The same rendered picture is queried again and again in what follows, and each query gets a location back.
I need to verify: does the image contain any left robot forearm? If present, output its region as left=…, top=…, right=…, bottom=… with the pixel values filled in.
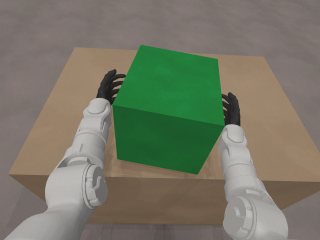
left=45, top=98, right=112, bottom=205

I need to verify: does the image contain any pedestal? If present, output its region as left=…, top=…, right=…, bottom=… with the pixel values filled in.
left=8, top=47, right=320, bottom=225

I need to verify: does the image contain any robot right upper arm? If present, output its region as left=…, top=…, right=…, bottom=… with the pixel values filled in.
left=222, top=195, right=296, bottom=240

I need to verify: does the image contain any right robot hand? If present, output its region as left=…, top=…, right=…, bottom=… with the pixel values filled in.
left=221, top=92, right=241, bottom=126

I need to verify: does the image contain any carton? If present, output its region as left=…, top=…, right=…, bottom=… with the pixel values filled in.
left=112, top=45, right=225, bottom=175

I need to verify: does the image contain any right robot forearm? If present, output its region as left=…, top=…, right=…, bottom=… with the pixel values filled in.
left=217, top=124, right=278, bottom=208

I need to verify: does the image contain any left robot hand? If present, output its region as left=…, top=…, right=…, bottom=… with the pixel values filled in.
left=96, top=69, right=126, bottom=105

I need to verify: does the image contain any robot left upper arm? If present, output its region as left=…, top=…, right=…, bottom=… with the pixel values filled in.
left=4, top=163, right=108, bottom=240

